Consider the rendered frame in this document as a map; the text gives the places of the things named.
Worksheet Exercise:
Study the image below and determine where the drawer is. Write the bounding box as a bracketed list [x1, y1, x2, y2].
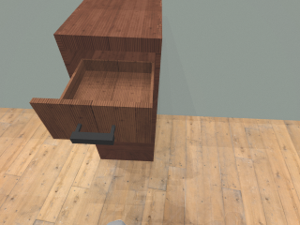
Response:
[29, 58, 155, 143]

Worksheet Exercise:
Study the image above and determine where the cabinet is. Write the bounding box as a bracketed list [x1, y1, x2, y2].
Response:
[53, 0, 162, 162]

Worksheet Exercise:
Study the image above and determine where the handle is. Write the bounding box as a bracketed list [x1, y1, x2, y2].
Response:
[70, 123, 116, 145]

